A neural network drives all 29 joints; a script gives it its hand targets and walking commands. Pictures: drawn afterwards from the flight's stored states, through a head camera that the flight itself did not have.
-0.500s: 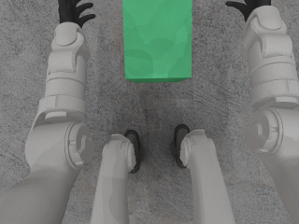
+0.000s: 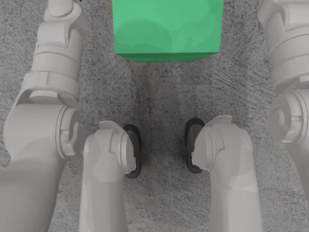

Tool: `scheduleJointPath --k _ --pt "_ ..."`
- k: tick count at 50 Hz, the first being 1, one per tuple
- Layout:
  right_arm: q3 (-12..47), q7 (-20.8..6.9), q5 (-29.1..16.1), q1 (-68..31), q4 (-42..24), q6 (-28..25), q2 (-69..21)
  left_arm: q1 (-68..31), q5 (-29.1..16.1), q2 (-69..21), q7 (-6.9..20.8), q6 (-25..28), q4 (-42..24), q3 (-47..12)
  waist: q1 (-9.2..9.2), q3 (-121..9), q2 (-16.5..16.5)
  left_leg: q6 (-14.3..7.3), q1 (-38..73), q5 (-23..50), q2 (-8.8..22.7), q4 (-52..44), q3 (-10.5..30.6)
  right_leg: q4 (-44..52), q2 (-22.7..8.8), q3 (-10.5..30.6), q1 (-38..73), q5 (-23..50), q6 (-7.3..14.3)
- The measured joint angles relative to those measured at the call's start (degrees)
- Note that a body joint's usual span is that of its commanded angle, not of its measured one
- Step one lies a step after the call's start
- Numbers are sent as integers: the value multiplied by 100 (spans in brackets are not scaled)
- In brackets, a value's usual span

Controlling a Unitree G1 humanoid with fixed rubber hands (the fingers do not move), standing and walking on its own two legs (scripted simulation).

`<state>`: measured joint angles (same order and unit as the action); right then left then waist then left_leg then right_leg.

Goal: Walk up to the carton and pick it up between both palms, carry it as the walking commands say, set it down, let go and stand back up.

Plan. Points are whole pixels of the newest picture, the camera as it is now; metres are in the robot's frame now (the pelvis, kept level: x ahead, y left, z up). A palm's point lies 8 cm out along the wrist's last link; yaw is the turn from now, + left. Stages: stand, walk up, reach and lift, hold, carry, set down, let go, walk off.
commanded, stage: reach and lift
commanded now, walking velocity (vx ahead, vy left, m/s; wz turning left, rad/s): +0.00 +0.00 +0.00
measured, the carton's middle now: (165, 10) +0.57 -0.03 -0.28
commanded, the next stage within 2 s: none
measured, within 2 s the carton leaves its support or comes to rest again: leaves its support in 1.90 s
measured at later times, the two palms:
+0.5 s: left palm (83, 9) +0.57 +0.15 -0.22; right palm out of the picture +0.56 -0.22 -0.22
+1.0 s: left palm (100, 7) +0.57 +0.11 -0.22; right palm out of the picture +0.57 -0.18 -0.22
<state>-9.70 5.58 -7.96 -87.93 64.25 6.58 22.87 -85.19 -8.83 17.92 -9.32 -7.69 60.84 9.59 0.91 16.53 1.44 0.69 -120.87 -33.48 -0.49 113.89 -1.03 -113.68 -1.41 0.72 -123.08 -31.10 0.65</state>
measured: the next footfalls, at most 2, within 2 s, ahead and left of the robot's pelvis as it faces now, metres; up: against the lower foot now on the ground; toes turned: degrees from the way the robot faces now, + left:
none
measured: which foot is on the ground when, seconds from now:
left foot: down 0.00-1.00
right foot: down 0.00-1.00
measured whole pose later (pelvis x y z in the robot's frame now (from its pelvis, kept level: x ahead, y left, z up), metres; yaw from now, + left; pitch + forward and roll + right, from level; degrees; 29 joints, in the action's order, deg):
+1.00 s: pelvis -0.01 +0.00 -0.05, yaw +0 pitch +32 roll +2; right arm -3.3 5.2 -10.4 -95.9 69.3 4.6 21.5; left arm -92.5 -9.9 16.2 -8.7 -5.5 65.4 6.9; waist 1.8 29.9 1.6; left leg 0.6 -121.4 -35.8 -0.6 125.1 -1.8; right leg -125.2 -1.1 1.8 -124.2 -33.1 0.3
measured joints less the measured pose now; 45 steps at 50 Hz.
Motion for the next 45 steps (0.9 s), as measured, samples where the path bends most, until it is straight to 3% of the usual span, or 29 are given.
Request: scheduleJointPath --k 20,33,45 --pt "899 92 -798 -650 339 -159 396 -572 -709 324 5 188 293 -555 37 1336 8 5 -275 -155 11 1225 -71 -1248 24 88 -349 -105 3" --pt "771 -87 -631 -760 640 -171 371 -641 -502 268 107 179 529 -469 64 1327 -9 -32 -97 -179 -8 1173 -93 -1193 15 115 -147 -151 -40" --pt "705 -59 -404 -823 610 -193 61 -732 -279 -12 94 188 521 -385 76 1331 20 -18 -72 -204 -17 1137 -86 -1165 16 113 -124 -181 -38"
